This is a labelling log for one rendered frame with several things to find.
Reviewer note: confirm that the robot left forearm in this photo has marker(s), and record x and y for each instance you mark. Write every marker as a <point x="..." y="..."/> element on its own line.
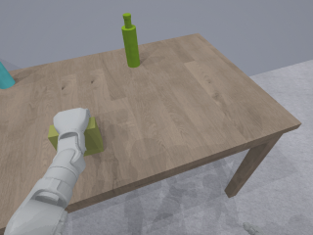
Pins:
<point x="55" y="187"/>

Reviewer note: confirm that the left robot hand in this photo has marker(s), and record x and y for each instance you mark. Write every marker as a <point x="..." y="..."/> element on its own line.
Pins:
<point x="77" y="118"/>

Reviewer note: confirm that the left robot upper arm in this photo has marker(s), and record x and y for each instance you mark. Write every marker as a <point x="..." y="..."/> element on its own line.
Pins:
<point x="39" y="218"/>

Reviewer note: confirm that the sponge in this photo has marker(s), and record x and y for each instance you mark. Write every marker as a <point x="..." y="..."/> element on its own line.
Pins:
<point x="92" y="136"/>

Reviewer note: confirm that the right robot hand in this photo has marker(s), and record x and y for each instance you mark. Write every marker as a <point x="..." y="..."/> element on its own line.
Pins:
<point x="252" y="229"/>

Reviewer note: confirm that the table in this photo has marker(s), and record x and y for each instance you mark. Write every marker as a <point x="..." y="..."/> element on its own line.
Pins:
<point x="185" y="106"/>

